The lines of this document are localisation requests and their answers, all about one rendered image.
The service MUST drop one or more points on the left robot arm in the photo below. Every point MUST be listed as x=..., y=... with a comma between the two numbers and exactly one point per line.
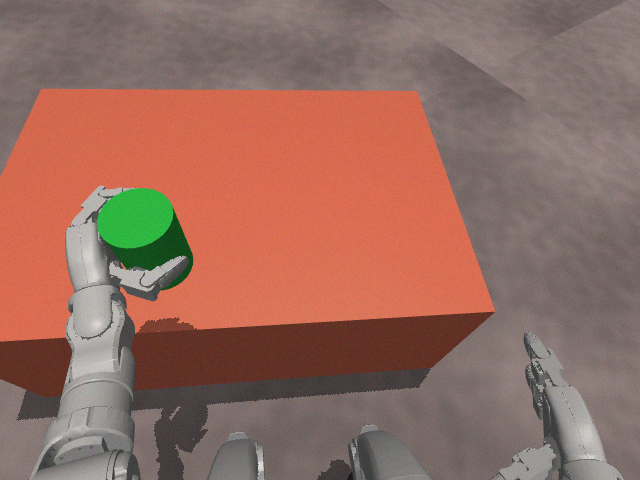
x=93, y=435

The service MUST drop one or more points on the left robot hand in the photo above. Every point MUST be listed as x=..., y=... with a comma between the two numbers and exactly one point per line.
x=91, y=261

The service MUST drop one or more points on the right robot hand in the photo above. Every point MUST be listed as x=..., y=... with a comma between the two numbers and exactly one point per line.
x=569, y=430

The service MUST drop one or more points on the can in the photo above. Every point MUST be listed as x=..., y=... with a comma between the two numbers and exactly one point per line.
x=141, y=228

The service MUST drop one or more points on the right robot arm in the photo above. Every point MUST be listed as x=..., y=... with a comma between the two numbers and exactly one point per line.
x=587, y=469

